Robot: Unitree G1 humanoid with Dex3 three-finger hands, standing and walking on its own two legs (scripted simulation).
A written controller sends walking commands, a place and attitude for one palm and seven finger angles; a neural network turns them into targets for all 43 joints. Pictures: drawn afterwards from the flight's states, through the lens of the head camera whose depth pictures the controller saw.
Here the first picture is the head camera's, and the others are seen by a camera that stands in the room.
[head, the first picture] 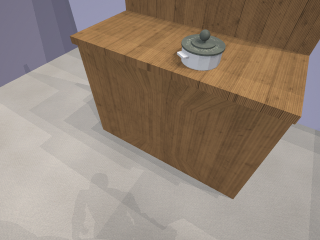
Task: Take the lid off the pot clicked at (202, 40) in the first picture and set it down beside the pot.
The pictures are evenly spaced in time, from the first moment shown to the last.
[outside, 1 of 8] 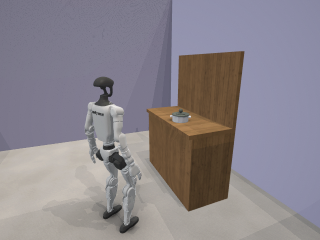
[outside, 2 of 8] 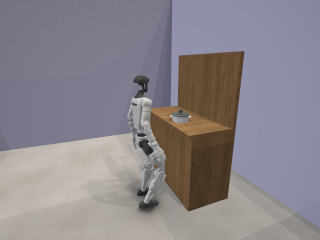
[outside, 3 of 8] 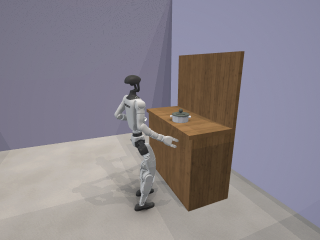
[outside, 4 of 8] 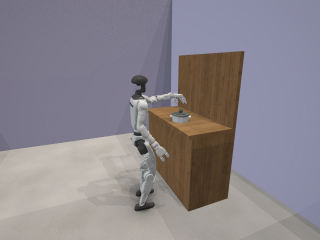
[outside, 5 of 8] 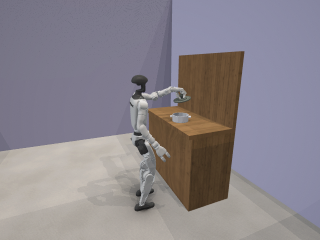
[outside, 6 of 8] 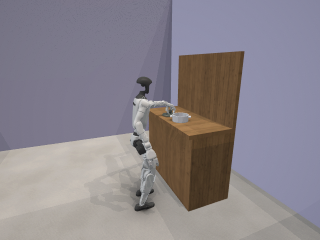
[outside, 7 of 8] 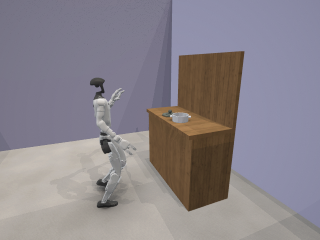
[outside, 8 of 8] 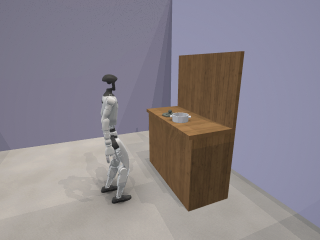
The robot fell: no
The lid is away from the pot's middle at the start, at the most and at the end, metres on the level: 0.00 0.26 0.24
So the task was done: yes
